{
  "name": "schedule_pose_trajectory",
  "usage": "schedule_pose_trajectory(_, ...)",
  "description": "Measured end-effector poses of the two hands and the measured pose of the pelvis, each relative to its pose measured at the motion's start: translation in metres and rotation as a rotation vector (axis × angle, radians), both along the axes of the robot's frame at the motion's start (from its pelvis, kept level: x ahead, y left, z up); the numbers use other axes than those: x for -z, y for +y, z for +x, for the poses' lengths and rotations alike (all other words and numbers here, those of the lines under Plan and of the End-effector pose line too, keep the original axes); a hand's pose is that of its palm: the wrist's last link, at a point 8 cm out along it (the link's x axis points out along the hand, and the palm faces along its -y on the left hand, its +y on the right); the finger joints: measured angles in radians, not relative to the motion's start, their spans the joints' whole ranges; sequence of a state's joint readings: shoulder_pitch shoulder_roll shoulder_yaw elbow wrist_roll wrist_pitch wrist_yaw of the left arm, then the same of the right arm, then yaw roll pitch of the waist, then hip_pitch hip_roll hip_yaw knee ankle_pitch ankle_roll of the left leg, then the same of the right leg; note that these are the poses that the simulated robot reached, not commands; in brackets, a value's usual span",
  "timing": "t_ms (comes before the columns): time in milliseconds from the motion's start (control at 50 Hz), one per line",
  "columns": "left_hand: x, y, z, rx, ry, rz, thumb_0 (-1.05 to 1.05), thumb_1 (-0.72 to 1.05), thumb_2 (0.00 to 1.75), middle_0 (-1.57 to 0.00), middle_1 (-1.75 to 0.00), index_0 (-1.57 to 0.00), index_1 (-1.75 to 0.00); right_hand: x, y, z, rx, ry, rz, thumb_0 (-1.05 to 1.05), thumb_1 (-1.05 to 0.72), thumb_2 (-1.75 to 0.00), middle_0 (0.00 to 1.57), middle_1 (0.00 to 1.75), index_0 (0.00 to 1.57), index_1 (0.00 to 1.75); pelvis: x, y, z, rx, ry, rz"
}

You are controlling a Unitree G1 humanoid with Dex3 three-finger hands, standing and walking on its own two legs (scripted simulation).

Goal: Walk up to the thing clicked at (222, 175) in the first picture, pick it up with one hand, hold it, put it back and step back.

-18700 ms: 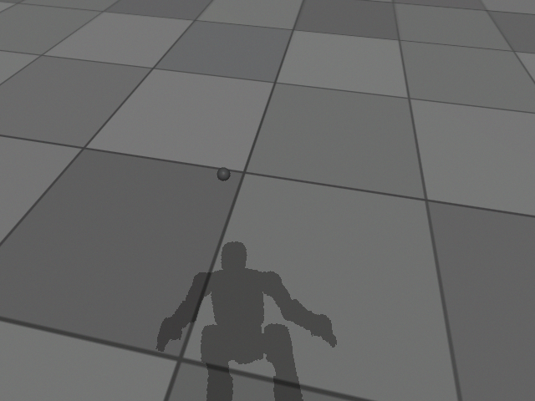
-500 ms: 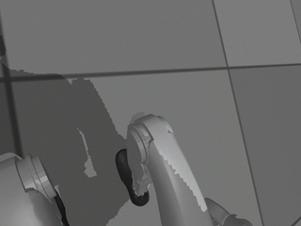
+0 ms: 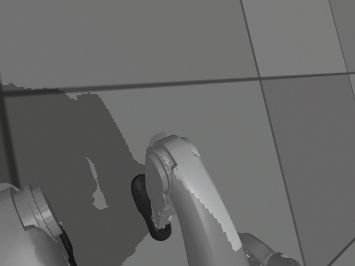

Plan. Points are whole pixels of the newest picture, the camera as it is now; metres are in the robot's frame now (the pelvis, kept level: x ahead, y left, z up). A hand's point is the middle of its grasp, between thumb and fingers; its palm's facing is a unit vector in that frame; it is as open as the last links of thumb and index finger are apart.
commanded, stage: close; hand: left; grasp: from above
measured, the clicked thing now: out of the picture +0.44 +0.31 -0.27
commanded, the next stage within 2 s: settle in 1.04 s
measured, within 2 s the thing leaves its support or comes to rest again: leaves its support in 1.46 s
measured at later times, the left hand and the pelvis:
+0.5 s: hand out of the picture +0.42 +0.31 -0.25, palm faces -0.43 -0.14 -0.89, open 10.7 cm; pelvis +0.00 +0.00 +0.00, yaw +0 degrees
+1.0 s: hand out of the picture +0.42 +0.31 -0.25, palm faces -0.43 -0.14 -0.89, open 9.4 cm; pelvis +0.00 +0.00 +0.00, yaw +0 degrees
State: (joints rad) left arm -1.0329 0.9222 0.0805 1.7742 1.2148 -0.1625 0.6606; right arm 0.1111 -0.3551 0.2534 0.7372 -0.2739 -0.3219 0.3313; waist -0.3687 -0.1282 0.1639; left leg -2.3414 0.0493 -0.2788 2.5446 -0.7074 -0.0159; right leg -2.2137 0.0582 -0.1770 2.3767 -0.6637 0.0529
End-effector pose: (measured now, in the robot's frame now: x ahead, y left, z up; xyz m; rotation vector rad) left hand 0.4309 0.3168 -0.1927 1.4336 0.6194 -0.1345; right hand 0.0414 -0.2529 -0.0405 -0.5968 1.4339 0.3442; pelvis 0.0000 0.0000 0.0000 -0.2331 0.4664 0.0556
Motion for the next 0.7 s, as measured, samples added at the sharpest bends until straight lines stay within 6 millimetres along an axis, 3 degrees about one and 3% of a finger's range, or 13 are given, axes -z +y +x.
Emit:
schedule_pose_trajectory(380, -0.005, -0.006, 0.001, 0.059, -0.041, 0.010, 0.00, -0.14, 0.85, -0.31, -0.98, -0.34, -0.95, 0.007, 0.009, 0.019, -0.049, -0.051, 0.039, 0.01, -0.90, -0.90, 0.20, 0.30, 0.20, 0.29, -0.001, 0.000, -0.001, 0.004, -0.012, -0.004)
schedule_pose_trajectory(700, 0.000, -0.003, 0.001, 0.034, -0.014, -0.012, 0.01, 0.08, 0.71, -0.46, -0.94, -0.51, -0.87, -0.001, 0.005, 0.004, -0.032, -0.014, 0.014, 0.01, -0.90, -0.90, 0.20, 0.30, 0.20, 0.29, -0.002, -0.001, -0.002, 0.003, -0.018, -0.006)
